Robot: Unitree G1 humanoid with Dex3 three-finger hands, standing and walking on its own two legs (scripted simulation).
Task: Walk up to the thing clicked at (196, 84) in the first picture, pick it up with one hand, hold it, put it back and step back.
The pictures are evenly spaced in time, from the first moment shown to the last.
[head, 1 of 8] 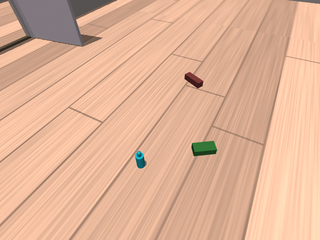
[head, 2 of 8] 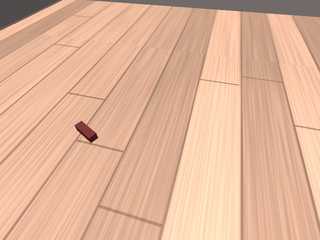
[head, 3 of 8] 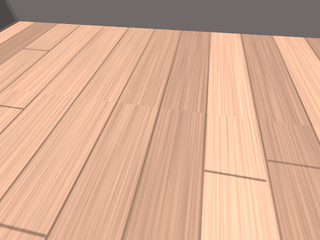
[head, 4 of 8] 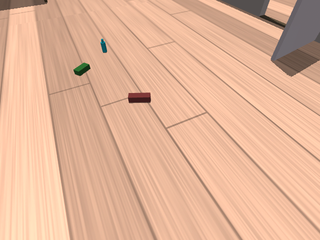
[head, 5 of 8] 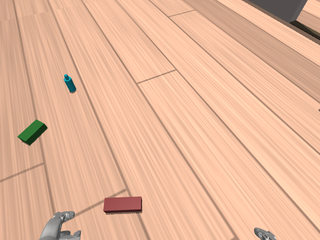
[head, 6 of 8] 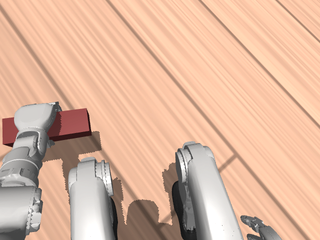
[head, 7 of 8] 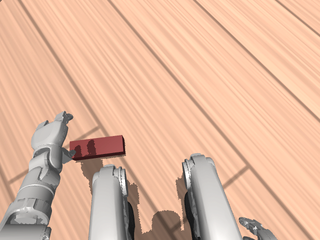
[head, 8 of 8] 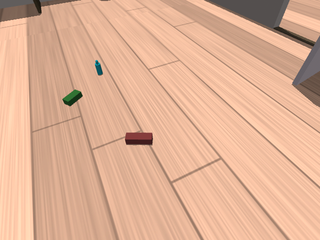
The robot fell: no
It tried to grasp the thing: yes
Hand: left
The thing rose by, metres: 0.67
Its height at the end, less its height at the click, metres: +0.00
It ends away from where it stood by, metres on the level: 0.01
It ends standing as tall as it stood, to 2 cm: yes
